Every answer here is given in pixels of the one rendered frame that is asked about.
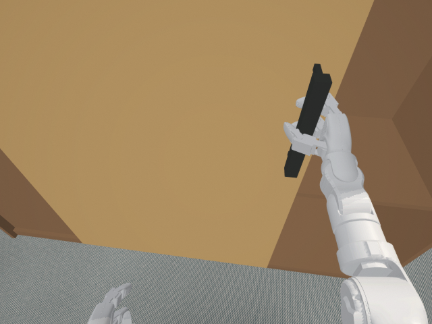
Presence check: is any wardrobe door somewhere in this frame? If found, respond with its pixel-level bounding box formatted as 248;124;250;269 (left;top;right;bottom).
0;149;75;235
0;0;374;268

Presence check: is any right robot upper arm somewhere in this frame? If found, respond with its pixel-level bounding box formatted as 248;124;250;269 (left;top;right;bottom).
340;277;426;324

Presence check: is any right robot forearm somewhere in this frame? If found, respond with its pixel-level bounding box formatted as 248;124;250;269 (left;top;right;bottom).
320;151;428;324

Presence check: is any robot left hand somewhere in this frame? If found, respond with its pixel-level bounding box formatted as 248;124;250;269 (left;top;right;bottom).
87;283;132;324

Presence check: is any handle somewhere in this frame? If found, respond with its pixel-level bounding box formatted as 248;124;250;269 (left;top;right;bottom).
284;63;332;178

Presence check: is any robot right hand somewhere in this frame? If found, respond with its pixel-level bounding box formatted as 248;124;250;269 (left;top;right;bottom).
283;93;352;161

